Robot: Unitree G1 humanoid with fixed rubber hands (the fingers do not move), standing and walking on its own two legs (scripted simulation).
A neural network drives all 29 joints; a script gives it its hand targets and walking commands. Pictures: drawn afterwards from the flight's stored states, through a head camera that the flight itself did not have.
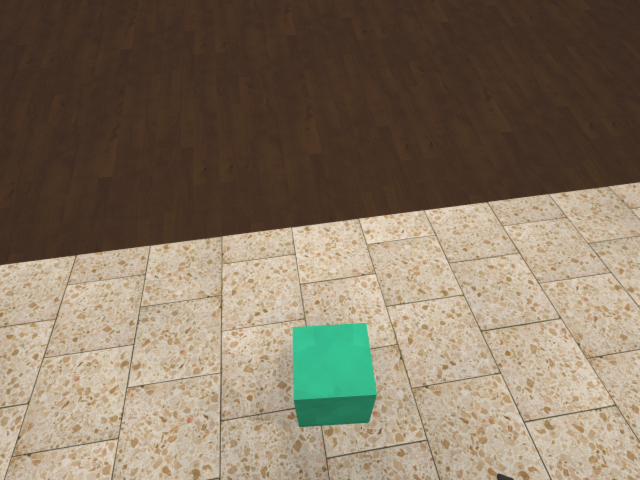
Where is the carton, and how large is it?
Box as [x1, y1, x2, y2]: [293, 323, 376, 426]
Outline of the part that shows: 365,323 293,327 293,399 299,426 368,422 376,396 376,391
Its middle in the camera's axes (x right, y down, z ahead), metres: +0.04 +0.41 +1.12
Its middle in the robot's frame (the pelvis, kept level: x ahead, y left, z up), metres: +0.47 -0.01 -0.64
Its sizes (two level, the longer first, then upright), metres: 0.210 0.200 0.250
